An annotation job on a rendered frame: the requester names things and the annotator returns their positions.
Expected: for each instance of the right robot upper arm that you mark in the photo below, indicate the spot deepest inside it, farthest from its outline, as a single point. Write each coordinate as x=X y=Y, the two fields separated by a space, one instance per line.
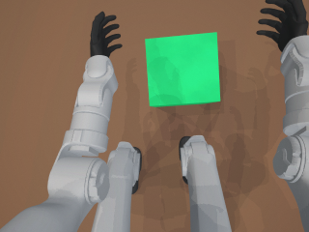
x=291 y=163

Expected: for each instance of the robot right forearm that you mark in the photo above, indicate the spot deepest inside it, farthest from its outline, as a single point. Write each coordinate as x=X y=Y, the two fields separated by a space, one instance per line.
x=295 y=68

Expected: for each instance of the robot right hand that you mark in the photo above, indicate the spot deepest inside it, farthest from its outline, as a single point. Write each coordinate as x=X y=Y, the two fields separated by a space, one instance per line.
x=293 y=21

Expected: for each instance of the left robot thigh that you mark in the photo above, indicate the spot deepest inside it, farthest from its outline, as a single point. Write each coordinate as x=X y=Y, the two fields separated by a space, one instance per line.
x=113 y=213

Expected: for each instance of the left robot foot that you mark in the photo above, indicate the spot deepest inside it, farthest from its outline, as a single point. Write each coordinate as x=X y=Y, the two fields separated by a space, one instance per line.
x=135 y=187

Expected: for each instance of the left robot upper arm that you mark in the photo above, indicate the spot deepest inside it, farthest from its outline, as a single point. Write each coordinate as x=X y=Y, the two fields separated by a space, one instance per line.
x=75 y=185

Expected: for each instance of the carton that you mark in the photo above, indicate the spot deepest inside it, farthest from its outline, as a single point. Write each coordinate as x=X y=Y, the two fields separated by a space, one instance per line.
x=183 y=70

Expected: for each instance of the robot left forearm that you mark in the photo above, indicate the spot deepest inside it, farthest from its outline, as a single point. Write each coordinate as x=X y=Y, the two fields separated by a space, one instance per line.
x=87 y=135

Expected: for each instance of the robot left hand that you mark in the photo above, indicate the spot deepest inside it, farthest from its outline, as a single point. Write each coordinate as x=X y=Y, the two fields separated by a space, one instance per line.
x=98 y=43

